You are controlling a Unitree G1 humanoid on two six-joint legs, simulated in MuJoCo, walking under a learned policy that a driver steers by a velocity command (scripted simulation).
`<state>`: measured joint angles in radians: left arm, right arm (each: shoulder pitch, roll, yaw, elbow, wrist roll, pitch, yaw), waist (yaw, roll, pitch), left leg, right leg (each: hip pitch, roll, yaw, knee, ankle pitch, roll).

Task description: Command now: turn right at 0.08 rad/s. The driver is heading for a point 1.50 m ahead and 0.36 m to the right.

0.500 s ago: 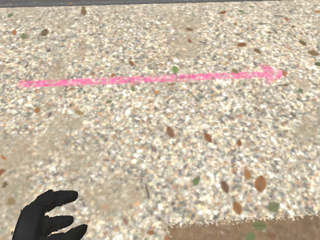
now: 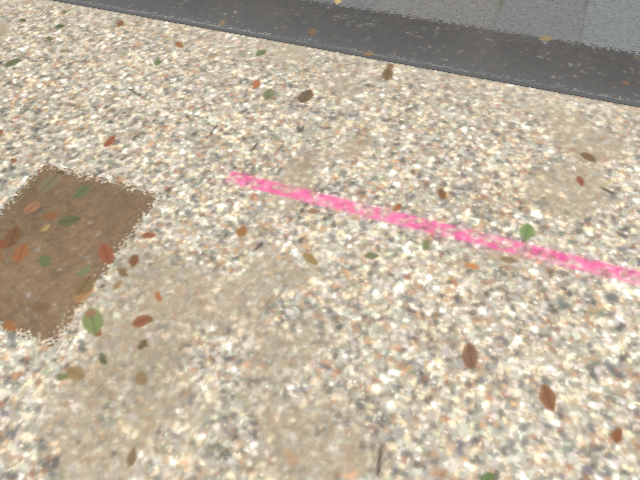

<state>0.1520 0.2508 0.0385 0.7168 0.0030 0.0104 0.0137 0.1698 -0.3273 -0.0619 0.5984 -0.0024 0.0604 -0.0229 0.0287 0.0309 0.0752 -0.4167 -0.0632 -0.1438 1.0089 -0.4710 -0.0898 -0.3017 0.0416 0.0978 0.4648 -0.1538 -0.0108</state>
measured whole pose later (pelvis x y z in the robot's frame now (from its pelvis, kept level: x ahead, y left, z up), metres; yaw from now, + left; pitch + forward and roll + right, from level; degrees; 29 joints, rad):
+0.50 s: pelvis +0.00 -0.01 -0.01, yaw -22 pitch +2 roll +1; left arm 0.16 0.31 0.08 0.61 -0.03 0.08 -0.04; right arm 0.14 -0.29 -0.07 0.67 0.01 0.01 -0.02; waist -0.01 0.01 0.06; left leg -0.16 0.09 0.18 0.50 -0.36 -0.03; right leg -0.43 -0.06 -0.06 0.74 -0.32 0.06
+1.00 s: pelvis +0.09 -0.06 +0.01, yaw -17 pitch +2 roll -1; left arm 0.32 0.28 0.06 0.75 0.02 -0.08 0.02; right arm 0.31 -0.29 -0.08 0.73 0.03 -0.01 0.01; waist 0.00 -0.02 -0.07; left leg -0.77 0.12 -0.04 1.10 -0.06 -0.05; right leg 0.01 -0.04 -0.22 0.24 -0.28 0.00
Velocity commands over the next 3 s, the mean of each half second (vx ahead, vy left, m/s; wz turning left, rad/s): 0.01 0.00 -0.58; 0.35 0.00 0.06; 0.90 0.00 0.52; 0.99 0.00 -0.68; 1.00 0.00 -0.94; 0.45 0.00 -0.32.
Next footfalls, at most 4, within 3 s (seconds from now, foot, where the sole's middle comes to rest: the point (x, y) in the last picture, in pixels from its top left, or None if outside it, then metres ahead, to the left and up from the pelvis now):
0.14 left None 0.03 0.13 -0.78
0.54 right None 0.00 -0.16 -0.77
1.22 left None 0.42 0.06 -0.77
1.70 right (385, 297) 0.90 -0.07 -0.77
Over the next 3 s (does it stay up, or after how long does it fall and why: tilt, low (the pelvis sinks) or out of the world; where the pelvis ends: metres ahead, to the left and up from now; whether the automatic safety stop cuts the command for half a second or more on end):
stays up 1.52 -0.43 0.00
